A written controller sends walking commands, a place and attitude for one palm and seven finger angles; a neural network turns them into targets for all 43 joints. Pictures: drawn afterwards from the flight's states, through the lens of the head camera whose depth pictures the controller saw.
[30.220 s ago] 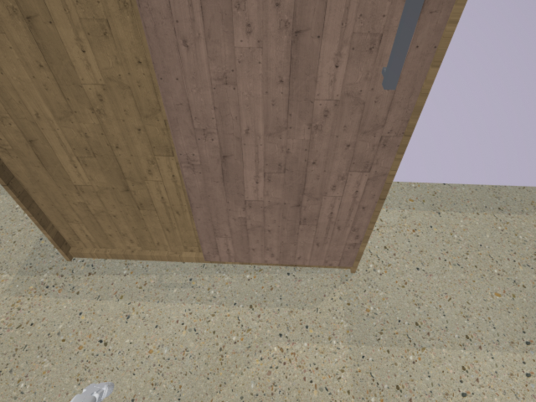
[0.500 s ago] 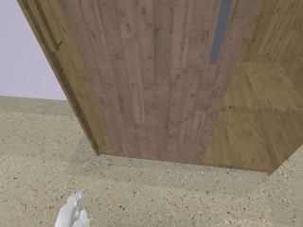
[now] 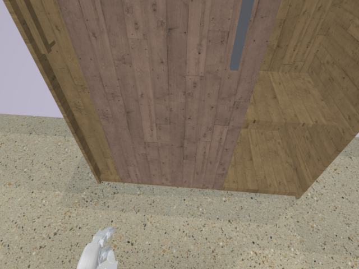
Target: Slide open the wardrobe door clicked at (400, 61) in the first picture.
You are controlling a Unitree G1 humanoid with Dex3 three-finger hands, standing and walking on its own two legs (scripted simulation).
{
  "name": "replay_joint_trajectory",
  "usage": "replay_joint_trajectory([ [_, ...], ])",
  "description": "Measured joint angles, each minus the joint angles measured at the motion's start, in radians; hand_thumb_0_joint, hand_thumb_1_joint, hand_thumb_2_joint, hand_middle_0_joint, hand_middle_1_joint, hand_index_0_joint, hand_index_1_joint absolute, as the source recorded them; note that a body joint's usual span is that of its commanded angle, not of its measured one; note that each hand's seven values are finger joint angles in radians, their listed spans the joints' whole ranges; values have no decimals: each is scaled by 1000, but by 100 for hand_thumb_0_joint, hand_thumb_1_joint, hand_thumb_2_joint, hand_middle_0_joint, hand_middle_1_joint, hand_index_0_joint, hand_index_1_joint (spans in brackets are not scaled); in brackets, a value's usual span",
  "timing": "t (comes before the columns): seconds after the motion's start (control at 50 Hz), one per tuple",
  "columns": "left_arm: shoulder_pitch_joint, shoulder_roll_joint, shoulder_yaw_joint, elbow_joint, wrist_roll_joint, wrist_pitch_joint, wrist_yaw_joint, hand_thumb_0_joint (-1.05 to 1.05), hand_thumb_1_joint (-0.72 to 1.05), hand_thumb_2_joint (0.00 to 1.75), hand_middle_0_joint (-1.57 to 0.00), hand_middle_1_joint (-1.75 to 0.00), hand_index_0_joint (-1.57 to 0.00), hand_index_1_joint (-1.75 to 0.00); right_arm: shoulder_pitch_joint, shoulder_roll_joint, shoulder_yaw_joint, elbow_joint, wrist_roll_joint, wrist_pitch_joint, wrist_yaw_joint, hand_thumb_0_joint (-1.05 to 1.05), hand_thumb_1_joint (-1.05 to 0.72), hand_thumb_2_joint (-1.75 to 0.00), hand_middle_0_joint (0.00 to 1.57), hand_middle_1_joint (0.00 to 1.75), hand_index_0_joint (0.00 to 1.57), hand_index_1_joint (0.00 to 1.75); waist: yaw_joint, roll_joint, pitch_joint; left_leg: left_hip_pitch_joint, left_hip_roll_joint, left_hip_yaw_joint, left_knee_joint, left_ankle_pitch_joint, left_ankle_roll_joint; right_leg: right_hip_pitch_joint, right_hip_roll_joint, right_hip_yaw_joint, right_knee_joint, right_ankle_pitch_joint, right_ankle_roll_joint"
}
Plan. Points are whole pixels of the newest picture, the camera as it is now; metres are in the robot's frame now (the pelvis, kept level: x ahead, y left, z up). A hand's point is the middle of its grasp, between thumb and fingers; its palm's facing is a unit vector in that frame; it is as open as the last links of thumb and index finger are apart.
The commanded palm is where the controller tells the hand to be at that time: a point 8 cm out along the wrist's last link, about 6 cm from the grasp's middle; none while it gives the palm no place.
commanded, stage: let the arm hang, fingers relaxed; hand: right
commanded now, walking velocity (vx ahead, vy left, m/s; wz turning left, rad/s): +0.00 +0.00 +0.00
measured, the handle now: (241, 23) +0.68 -0.13 +0.25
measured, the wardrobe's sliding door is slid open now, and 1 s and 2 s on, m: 0.45 0.45 0.45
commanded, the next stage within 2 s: look to check the result in 1.10 s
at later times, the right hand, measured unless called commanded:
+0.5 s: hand out of the picture -0.02 -0.19 -0.17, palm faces -0.02 +0.98 -0.20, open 7.1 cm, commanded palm none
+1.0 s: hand out of the picture +0.04 -0.18 -0.16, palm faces -0.03 +0.98 -0.20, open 7.3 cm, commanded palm none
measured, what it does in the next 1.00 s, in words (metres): stands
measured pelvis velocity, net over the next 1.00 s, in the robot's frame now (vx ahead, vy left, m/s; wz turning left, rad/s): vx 0.01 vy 0.00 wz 0.01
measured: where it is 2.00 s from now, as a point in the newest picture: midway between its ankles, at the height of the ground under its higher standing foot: outside the picture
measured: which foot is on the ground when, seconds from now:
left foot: down 0.00-1.00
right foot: down 0.00-1.00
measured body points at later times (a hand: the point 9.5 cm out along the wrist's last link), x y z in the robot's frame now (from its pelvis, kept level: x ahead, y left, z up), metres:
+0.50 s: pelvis +0.00 +0.00 +0.01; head +0.04 -0.01 +0.46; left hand +0.02 +0.25 -0.14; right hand -0.01 -0.24 -0.15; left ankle -0.01 +0.10 -0.73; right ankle +0.04 -0.09 -0.73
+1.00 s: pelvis +0.01 +0.00 +0.01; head +0.03 -0.01 +0.46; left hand +0.03 +0.22 -0.15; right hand +0.04 -0.23 -0.15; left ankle -0.01 +0.10 -0.73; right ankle +0.04 -0.09 -0.73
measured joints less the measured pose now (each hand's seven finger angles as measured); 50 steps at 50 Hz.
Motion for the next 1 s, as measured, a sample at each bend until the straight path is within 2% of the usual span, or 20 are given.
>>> replay_joint_trajectory([
  [0.04, -10, 30, 28, 54, -1, -14, -40, 1, 90, 90, -21, -30, -20, -30, -69, -4, 63, 142, -46, 1, 36, 0, -89, -90, 20, 30, 20, 30, -7, -19, -24, -30, 10, 10, 44, -30, -12, -20, 5, 5, 30, 37, -5],
  [0.1, -48, 84, 46, 119, 2, 57, -62, 1, 90, 90, -21, -30, -20, -30, -210, 26, 188, 517, -69, 115, 97, 0, -89, -90, 20, 30, 20, 30, -7, -36, -52, -92, 40, 9, 153, -91, -30, -48, 33, -1, 68, -44, -42],
  [0.14, -72, 95, 42, 135, 11, 91, -62, 1, 90, 90, -21, -30, -20, -30, -277, 55, 247, 776, -71, 192, 116, 0, -90, -90, 19, 30, 19, 30, 7, -11, -41, -125, 58, -25, 218, -121, -35, -54, 55, -23, 75, -40, -54],
  [0.18, -83, 91, 34, 140, 19, 105, -59, 1, 91, 90, -21, -30, -20, -30, -315, 89, 299, 998, -71, 239, 127, 0, -90, -90, 19, 30, 19, 30, 27, 27, -14, -135, 66, -58, 240, -135, -40, -46, 73, -40, 58, -29, -56],
  [0.24, -77, 88, 30, 175, 17, 124, -53, 1, 91, 90, -21, -30, -20, -30, -317, 175, 379, 1248, -70, 259, 143, 0, -91, -90, 19, 30, 19, 30, 49, 37, 32, -90, 49, -45, 170, -95, -23, -10, 58, -24, 8, -2, -40],
  [0.28, -61, 75, 30, 217, 12, 140, -48, 1, 91, 90, -21, -30, -20, -30, -287, 224, 402, 1350, -61, 245, 141, 0, -93, -90, 19, 30, 19, 30, 51, 54, 49, -54, 37, -36, 99, -61, -17, 17, 47, -13, -44, 23, -28],
  [0.3, -49, 65, 32, 238, 11, 145, -45, 1, 91, 90, -20, -30, -20, -30, -278, 224, 382, 1379, -55, 232, 123, -1, -97, -90, 20, 30, 20, 30, 45, 65, 56, -39, 31, -30, 65, -45, -13, 27, 42, -6, -68, 36, -24],
  [0.34, -28, 49, 34, 283, 11, 152, -39, 1, 91, 90, -20, -30, -20, -30, -266, 203, 381, 1430, -57, 218, 125, -3, -102, -89, 20, 30, 20, 30, 31, 76, 70, -10, 19, -24, 4, -13, -7, 48, 31, 3, -110, 58, -17],
  [0.42, -2, 37, 37, 358, 6, 160, -31, 1, 91, 90, -20, -30, -20, -30, -245, 181, 399, 1521, -60, 213, 137, -2, -101, -89, 20, 30, 20, 30, 18, 60, 86, 37, 2, -21, -89, 35, -5, 76, 16, 9, -161, 81, -14],
  [0.66, -3, -11, 31, 461, -2, 148, -27, 1, 91, 90, -20, -30, -20, -30, -260, 204, 415, 1636, -59, 196, 128, 0, -92, -90, 20, 30, 20, 30, 20, 11, 79, 83, 9, -40, -157, 64, -14, 129, 22, -8, -232, 106, -21],
  [0.8, -12, -13, 35, 483, 0, 141, -23, 2, 93, 90, -21, -30, -20, -30, -295, 235, 417, 1629, -62, 184, 123, 0, -91, -90, 19, 30, 20, 30, 23, 14, 55, 93, 15, -48, -151, 55, -18, 147, 28, -17, -239, 102, -25],
  [1.0, -15, -13, 36, 485, 1, 133, -23, 1, 92, 90, -20, -30, -20, -30, -304, 223, 411, 1628, -63, 181, 122, 0, -92, -90, 20, 30, 20, 30, 27, 26, 41, 103, 16, -57, -156, 52, -21, 160, 28, -25, -244, 95, -27],
])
